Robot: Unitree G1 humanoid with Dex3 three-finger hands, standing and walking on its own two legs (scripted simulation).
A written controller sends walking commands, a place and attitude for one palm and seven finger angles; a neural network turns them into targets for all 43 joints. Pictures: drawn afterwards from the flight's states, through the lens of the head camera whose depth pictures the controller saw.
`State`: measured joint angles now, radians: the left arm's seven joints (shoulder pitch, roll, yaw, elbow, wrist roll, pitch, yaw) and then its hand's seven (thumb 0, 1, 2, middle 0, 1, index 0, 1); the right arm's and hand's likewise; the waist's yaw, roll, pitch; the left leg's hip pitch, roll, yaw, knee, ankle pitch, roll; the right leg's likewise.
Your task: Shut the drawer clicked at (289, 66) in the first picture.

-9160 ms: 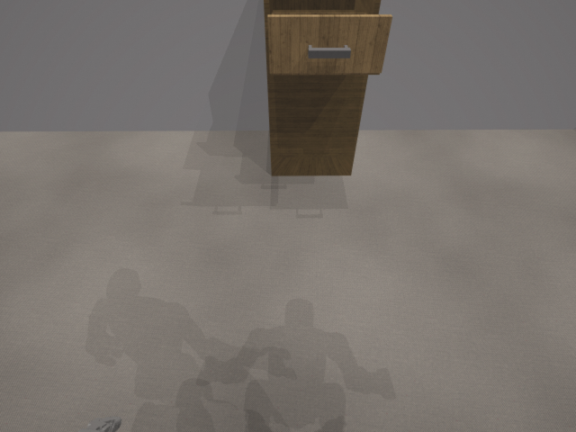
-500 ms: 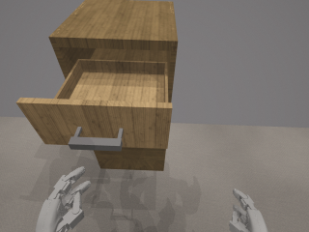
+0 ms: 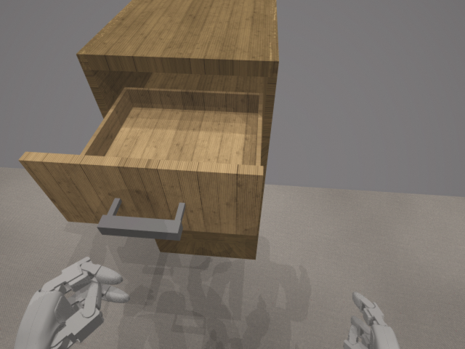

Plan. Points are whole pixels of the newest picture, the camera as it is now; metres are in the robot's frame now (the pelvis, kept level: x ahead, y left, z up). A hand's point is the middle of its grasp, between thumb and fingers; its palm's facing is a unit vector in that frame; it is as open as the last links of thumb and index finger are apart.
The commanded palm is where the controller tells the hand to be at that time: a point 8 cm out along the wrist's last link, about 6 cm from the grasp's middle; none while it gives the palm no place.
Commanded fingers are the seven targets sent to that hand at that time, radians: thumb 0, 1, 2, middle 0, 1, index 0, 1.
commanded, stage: raise the hand and make a fist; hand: left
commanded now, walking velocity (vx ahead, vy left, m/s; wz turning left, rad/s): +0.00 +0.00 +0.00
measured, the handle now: (144, 216) +0.32 +0.17 +0.07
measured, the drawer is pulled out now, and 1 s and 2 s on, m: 0.29 0.29 0.29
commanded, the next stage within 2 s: bring the fist close to the handle in 1.08 s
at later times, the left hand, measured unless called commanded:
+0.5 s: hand (92, 332) +0.13 +0.16 +0.14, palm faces -0.05 -1.00 -0.04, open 3.2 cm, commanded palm +0.09 +0.22 +0.15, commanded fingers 0.00 0.90 0.90 -1.40 -1.60 -1.40 -1.60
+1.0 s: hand (95, 315) +0.14 +0.16 +0.16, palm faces +0.00 -1.00 -0.09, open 3.3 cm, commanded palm +0.09 +0.20 +0.17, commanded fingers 0.00 0.90 0.90 -1.40 -1.60 -1.40 -1.60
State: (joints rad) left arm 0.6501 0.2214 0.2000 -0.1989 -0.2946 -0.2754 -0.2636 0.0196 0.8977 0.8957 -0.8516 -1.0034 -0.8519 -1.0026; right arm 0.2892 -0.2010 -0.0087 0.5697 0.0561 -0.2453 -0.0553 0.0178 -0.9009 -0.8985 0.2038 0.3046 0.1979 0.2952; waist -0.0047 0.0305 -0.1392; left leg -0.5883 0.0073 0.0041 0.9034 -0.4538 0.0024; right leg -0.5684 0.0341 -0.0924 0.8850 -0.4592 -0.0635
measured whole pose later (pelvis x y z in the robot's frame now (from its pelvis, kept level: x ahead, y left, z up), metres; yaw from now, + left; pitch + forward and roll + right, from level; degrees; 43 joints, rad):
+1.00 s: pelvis +0.00 +0.02 +0.02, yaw +0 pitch +2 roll -1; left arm 0.81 0.22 0.01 -0.69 -0.20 -0.03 -0.11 0.02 0.90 0.90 -1.40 -1.60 -1.40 -1.60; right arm 0.29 -0.23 0.04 0.49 0.07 -0.28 -0.02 0.02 -0.90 -0.90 0.20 0.30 0.20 0.29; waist 0.03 0.06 -0.12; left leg -0.41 -0.01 0.01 0.79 -0.42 0.03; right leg -0.37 0.02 -0.08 0.75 -0.41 -0.04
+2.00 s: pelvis +0.01 +0.02 +0.00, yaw +0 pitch +8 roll -1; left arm 0.56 0.15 -0.02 -0.28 -0.17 -0.25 -0.13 0.02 0.90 0.90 -1.40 -1.60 -1.40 -1.60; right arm 0.26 -0.23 0.03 0.51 0.03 -0.23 -0.02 0.02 -0.90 -0.90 0.20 0.30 0.20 0.30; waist -0.01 0.05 -0.10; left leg -0.57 -0.02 0.02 0.89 -0.46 0.04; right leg -0.55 0.01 -0.08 0.87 -0.46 -0.04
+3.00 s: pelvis +0.01 +0.01 -0.01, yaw +0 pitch +11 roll -1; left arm 0.40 0.17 -0.04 -0.17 -0.15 -0.25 -0.06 0.02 0.90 0.90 -1.40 -1.60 -1.40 -1.60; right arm 0.28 -0.26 0.03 0.45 0.03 -0.12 -0.01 0.02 -0.90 -0.90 0.20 0.30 0.20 0.29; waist -0.04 0.06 -0.13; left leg -0.68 0.00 0.01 0.98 -0.50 0.02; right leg -0.66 0.02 -0.09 0.95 -0.50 -0.05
